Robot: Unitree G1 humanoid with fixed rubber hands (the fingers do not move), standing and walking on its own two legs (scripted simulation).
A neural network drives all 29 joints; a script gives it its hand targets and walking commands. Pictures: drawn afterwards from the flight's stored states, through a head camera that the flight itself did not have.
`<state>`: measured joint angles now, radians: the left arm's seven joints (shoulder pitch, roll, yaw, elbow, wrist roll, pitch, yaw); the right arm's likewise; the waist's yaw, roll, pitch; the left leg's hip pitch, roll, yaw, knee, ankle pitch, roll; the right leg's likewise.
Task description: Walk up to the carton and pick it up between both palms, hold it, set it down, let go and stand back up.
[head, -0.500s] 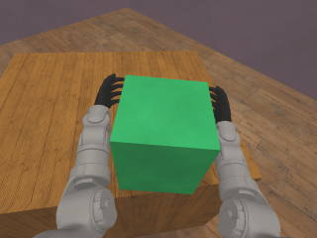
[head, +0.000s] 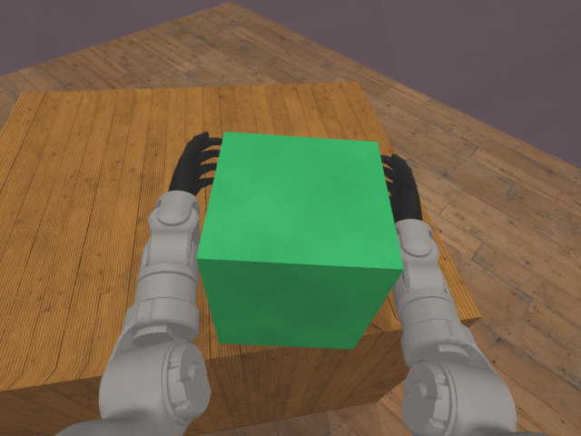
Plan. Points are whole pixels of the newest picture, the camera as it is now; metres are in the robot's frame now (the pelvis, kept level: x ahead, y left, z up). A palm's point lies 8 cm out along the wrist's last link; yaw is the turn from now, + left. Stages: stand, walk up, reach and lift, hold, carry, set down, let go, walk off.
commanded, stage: set down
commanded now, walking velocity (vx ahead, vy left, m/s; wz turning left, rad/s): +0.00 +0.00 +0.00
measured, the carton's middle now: (293, 248) +0.35 +0.01 +0.04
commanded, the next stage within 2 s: none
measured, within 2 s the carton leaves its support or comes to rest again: neither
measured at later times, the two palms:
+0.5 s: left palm (172, 177) +0.42 +0.19 +0.11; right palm (445, 198) +0.40 -0.20 +0.11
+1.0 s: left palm (159, 130) +0.42 +0.19 +0.19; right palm (460, 162) +0.41 -0.19 +0.17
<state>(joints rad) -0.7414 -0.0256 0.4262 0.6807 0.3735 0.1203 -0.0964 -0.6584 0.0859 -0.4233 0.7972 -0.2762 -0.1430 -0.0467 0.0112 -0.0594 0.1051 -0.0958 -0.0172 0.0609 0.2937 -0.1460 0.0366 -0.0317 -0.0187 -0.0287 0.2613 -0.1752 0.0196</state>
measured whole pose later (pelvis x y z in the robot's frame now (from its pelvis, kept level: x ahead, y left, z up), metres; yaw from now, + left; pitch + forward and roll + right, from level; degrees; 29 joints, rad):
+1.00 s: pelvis -0.03 -0.02 -0.01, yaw +0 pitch +5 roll -1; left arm -1.03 0.40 0.04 0.95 -0.24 0.31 0.03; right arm -0.97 -0.23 0.01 0.89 0.37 0.27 -0.20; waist -0.03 -0.03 -0.07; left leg -0.34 0.03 0.03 0.40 -0.14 0.00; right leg -0.27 0.03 -0.04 0.34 -0.16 -0.02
